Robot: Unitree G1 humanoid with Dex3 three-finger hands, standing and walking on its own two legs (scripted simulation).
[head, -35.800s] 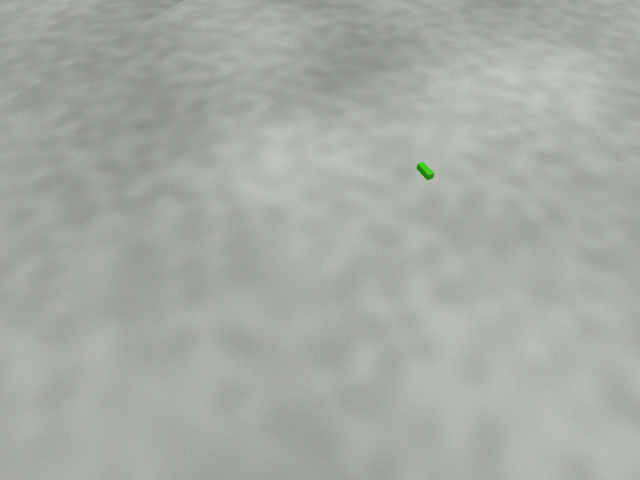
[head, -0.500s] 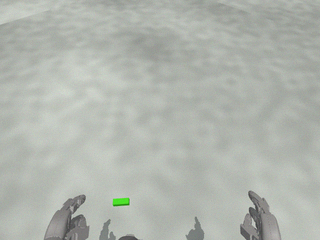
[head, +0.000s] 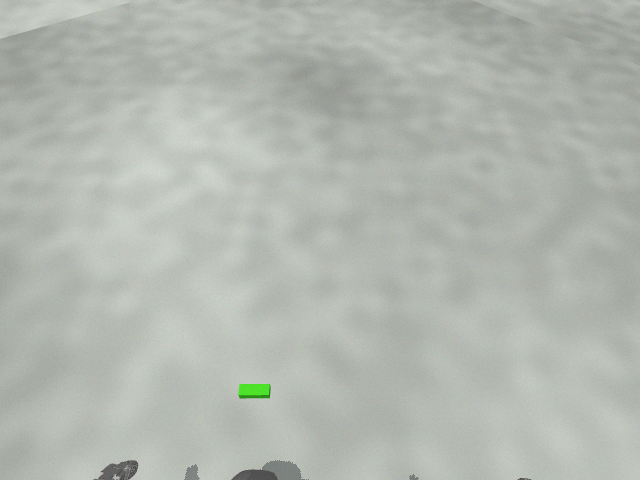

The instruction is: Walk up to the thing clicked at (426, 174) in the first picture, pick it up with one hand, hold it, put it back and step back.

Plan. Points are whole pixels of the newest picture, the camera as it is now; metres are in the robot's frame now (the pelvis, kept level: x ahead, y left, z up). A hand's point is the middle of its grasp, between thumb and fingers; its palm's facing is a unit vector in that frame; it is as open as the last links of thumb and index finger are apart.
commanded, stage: stand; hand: left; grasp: from above
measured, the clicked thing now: (254, 391) +0.43 +0.21 -0.74
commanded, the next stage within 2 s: none
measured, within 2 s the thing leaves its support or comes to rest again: neither
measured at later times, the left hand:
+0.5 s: hand out of the picture +0.03 +0.24 -0.14, palm faces +0.04 -0.94 -0.33, open 7.4 cm
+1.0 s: hand out of the picture +0.05 +0.23 -0.13, palm faces +0.03 -0.94 -0.33, open 7.4 cm
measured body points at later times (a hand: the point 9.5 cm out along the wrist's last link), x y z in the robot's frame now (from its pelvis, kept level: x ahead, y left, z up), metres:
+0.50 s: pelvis -0.01 -0.01 +0.03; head -0.01 -0.01 +0.48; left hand +0.03 +0.28 -0.11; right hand +0.07 -0.29 -0.11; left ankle +0.02 +0.12 -0.72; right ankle -0.01 -0.15 -0.72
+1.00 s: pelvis +0.00 -0.01 +0.03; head +0.01 -0.02 +0.48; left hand +0.05 +0.28 -0.11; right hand +0.06 -0.30 -0.11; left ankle +0.02 +0.12 -0.72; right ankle -0.01 -0.15 -0.72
